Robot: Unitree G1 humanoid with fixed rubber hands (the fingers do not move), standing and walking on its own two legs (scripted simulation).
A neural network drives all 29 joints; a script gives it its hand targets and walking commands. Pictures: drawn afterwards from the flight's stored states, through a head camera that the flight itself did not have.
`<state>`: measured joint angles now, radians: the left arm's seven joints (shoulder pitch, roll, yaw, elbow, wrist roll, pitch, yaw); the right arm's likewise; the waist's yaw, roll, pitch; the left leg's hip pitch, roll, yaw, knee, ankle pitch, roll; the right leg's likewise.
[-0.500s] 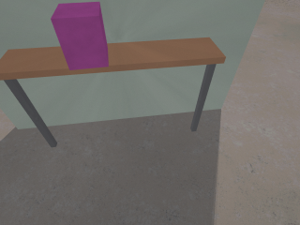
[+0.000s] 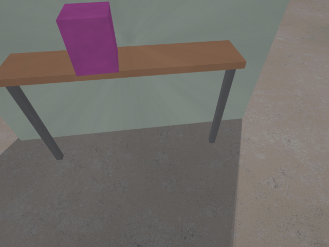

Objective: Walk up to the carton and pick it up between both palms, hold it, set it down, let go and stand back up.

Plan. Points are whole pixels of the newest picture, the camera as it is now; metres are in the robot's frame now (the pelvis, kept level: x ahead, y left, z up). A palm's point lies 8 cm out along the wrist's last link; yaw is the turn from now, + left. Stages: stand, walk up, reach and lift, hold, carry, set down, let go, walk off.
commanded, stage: stand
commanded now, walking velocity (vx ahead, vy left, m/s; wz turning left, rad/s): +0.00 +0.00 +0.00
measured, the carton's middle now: (92, 39) +0.99 +0.37 +0.07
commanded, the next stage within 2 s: walk up in 0.18 s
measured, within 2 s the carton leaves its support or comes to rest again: neither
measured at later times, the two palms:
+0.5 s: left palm out of the picture -0.02 +0.23 -0.14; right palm out of the picture +0.00 -0.21 -0.15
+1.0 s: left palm (18, 232) +0.21 +0.43 -0.14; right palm out of the picture +0.15 -0.06 -0.11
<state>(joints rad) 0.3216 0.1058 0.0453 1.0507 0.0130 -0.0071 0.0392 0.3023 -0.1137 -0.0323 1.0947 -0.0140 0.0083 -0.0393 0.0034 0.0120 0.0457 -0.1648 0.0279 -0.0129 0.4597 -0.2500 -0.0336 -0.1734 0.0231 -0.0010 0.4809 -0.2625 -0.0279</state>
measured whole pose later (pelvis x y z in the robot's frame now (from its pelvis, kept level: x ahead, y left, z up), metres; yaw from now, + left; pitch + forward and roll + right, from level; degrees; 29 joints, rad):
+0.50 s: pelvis +0.00 +0.01 +0.00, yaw +3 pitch -1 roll +0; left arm 0.31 0.12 0.08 1.05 0.01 -0.01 0.07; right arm 0.30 -0.15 -0.04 1.07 -0.03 0.05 0.01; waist 0.01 0.02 0.06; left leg -0.37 0.02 0.02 0.89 -0.38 -0.04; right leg -0.20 -0.02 -0.05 0.51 -0.29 -0.01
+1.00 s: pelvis +0.17 +0.18 +0.00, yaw +16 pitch +2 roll -5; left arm 0.19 0.22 0.07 0.95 0.03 -0.06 -0.05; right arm 0.49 -0.15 -0.05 1.04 -0.03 -0.07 0.02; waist -0.10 -0.02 -0.01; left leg -0.18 0.10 0.05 0.52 -0.36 0.01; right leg -0.62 -0.10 -0.12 1.31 -0.28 -0.01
